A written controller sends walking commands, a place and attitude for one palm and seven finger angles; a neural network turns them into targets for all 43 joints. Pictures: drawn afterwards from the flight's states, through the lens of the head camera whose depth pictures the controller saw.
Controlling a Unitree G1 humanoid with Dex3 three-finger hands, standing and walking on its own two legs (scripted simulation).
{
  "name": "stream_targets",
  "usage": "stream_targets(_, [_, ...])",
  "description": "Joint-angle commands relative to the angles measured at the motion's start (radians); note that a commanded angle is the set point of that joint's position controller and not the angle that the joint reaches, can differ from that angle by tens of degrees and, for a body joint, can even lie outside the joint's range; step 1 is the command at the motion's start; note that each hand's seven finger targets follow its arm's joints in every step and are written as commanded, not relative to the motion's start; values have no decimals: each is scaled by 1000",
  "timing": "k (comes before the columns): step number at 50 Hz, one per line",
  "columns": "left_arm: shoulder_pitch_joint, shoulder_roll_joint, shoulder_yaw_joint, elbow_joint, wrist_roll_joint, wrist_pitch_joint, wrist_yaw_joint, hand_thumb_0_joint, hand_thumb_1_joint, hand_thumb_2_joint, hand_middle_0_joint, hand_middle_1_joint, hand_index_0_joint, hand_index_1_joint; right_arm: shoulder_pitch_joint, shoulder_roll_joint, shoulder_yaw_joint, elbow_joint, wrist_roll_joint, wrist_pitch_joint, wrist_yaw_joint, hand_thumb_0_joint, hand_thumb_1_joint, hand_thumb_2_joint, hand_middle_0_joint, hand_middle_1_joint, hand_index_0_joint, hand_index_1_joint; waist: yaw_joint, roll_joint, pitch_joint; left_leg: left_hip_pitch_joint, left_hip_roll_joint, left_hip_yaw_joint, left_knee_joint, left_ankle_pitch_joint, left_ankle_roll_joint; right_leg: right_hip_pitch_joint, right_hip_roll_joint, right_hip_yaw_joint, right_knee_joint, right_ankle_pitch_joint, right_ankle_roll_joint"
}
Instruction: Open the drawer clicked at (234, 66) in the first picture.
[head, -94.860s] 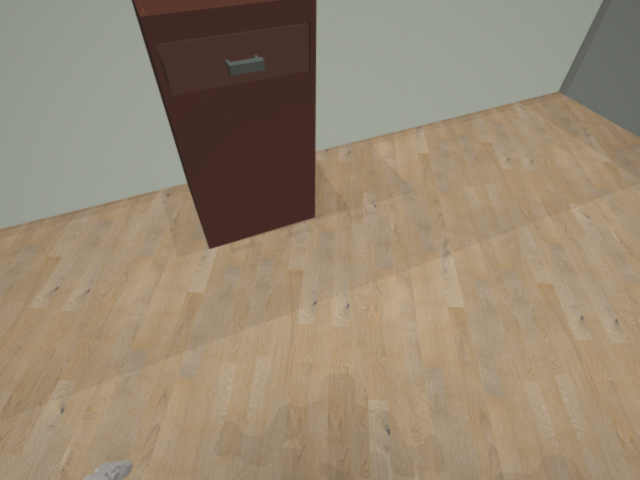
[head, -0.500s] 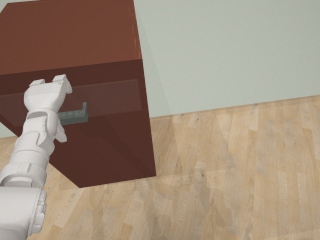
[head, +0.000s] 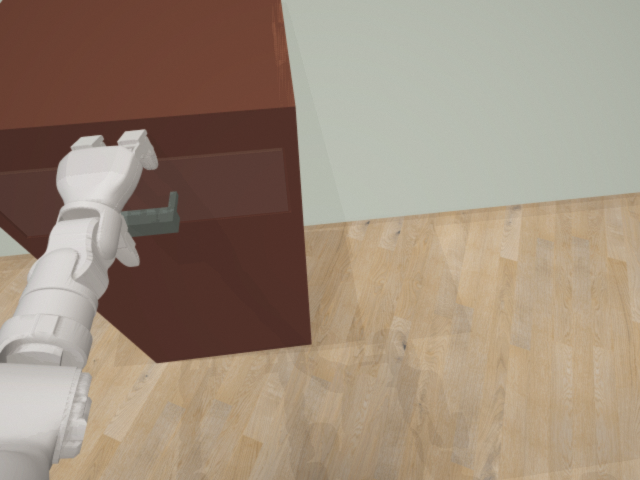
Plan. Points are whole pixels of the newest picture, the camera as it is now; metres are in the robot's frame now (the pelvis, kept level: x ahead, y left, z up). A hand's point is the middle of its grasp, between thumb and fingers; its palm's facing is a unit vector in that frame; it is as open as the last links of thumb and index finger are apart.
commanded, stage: lower the fingers behind the handle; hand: left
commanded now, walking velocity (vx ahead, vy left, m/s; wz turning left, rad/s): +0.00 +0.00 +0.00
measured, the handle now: (143, 211) +0.49 +0.29 +0.01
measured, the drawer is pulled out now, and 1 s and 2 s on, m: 0.00 0.00 0.00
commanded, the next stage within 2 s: close the thumb around the handle in 1.50 s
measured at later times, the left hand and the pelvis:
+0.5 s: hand (111, 232) +0.43 +0.31 +0.02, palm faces -0.02 -0.04 -1.00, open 13.9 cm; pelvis -0.01 +0.00 -0.01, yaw +1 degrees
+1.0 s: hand (115, 248) +0.43 +0.32 -0.01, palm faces -0.02 -0.04 -1.00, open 13.9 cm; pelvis -0.01 +0.02 -0.02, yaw +0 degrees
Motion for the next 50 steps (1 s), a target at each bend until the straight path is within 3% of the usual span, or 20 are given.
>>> stream_targets(1, [-311,385,115,20,0,147,-35,0,-500,300,-300,-1200,-300,-1200,60,-142,-31,-96,13,4,-19,0,-900,-900,200,300,200,300,15,-126,-286,103,32,37,-110,319,-20,285,-28,-42,-92,303,-21])
stream_targets(7, [-258,408,128,55,6,83,-95,0,-500,300,-300,-1200,-300,-1200,55,-143,-25,-113,15,5,-43,0,-900,-900,200,300,200,300,14,-135,-224,69,29,47,-122,227,-6,278,-36,-16,-122,241,-19])
stream_targets(9, [-281,375,88,37,14,51,-102,0,-500,300,-300,-1200,-300,-1200,67,-141,-25,-127,18,-6,-47,0,-900,-900,200,300,200,300,-4,-89,-198,69,30,45,-113,196,-5,224,-34,-20,-115,208,-21])
stream_targets(11, [-325,409,113,-34,28,-10,-99,0,-500,300,-300,-1200,-300,-1200,81,-142,-34,-130,14,-19,-52,0,-900,-900,200,300,200,300,-11,-36,-245,91,32,39,-87,211,-1,196,-30,-12,-98,211,-24])
stream_targets(12, [-354,389,106,-66,26,-43,-95,0,-500,300,-300,-1200,-300,-1200,96,-138,-42,-128,9,-23,-54,0,-900,-900,200,300,200,300,-29,-34,-275,115,35,33,-73,228,1,181,-27,-14,-90,216,-24])
stream_targets(13, [-402,389,104,-134,27,-82,-84,0,-500,300,-300,-1200,-300,-1200,106,-134,-49,-128,8,-33,-54,0,-900,-900,200,300,200,300,-32,44,-313,145,35,25,-57,242,-2,147,-25,-13,-76,208,-26])
stream_targets(15, [-454,358,95,-204,20,-142,-55,0,-500,300,-300,-1200,-300,-1200,125,-128,-64,-110,0,-49,-53,0,-900,-900,200,300,200,300,-54,94,-346,209,41,9,-23,275,-8,64,-17,-23,-53,193,-29])
stream_targets(17, [-460,393,139,-222,14,-172,-15,0,-500,300,-300,-1200,-300,-1200,141,-133,-74,-85,-12,-55,-53,0,-900,-900,200,300,200,300,-58,91,-412,232,43,-3,15,326,-13,31,-10,-29,-22,207,-29])
stream_targets(20, [-414,309,92,-154,10,-134,35,0,-500,300,-300,-1200,-300,-1200,155,-135,-79,-55,-15,-60,-33,0,-900,-900,200,300,200,300,-62,111,-394,239,50,-20,35,345,-35,-59,-5,-57,3,184,-33])
stream_targets(23, [-384,387,149,-80,4,-69,63,0,-500,300,-300,-1200,-300,-1200,163,-155,-71,-40,-17,-49,-17,0,-900,-900,200,300,200,300,-37,84,-415,199,48,-19,34,383,-43,-21,-3,-64,20,220,-35])
stream_targets(24, [-380,349,118,-73,2,-45,65,0,-500,300,-300,-1200,-300,-1200,163,-152,-70,-45,-19,-44,-12,0,-900,-900,200,300,200,300,-36,85,-419,199,45,-8,36,406,-41,-1,0,-65,20,247,-34])
stream_targets(26, [-391,348,116,-91,12,-21,68,0,-500,300,-300,-1200,-300,-1200,161,-154,-71,-45,-20,-39,-5,0,-900,-900,200,300,200,300,-28,108,-454,225,49,-6,39,466,-48,21,1,-68,26,285,-36])
stream_targets(28, [-379,375,137,-82,15,-8,64,0,-500,300,-300,-1200,-300,-1200,161,-160,-68,-43,-21,-29,-3,0,-900,-900,200,300,200,300,-30,64,-466,225,54,-8,45,509,-47,43,4,-64,25,321,-31])
stream_targets(32, [-302,319,98,-19,13,23,29,0,-500,300,-300,-1200,-300,-1200,148,-155,-61,-52,-13,-14,-2,0,-900,-900,200,300,200,300,-27,9,-368,158,52,4,17,453,-32,77,-1,-60,-1,315,-32])
stream_targets(33, [-279,347,117,-14,16,21,25,0,-500,300,-300,-1200,-300,-1200,143,-157,-58,-54,-11,-11,-2,0,-900,-900,200,300,200,300,-14,5,-362,150,52,5,10,430,-31,81,-2,-58,0,298,-31])
stream_targets(36, [-262,300,77,13,19,17,8,0,-500,300,-300,-1200,-300,-1200,134,-152,-53,-69,-6,-11,-5,0,-900,-900,200,300,200,300,-27,-17,-285,123,53,1,-7,331,-24,41,-2,-63,-16,217,-32])
stream_targets(37, [-284,323,98,-3,15,-3,5,0,-500,300,-300,-1200,-300,-1200,136,-155,-53,-69,-9,-12,-9,0,-900,-900,200,300,200,300,-30,-29,-290,119,55,-1,-5,326,-20,47,-3,-58,-16,218,-34])
stream_targets(42, [-379,356,136,-136,36,-107,40,0,-500,300,-300,-1200,-300,-1200,142,-146,-64,-68,-24,-27,-15,0,-900,-900,200,300,200,300,-37,87,-375,211,65,-35,40,383,-42,-67,3,-67,34,177,-40])
stream_targets(44, [-375,319,125,-147,41,-125,76,0,-500,300,-300,-1200,-300,-1200,144,-142,-70,-64,-31,-34,-9,0,-900,-900,200,300,200,300,-41,114,-397,244,72,-59,63,404,-60,-137,7,-81,62,145,-40])
stream_targets(50, [-350,248,97,-98,38,-45,148,0,-500,300,-300,-1200,-300,-1200,162,-148,-81,-39,-45,-35,21,0,-900,-900,200,300,200,300,-35,138,-475,297,88,-83,107,545,-96,-197,13,-106,101,161,-38])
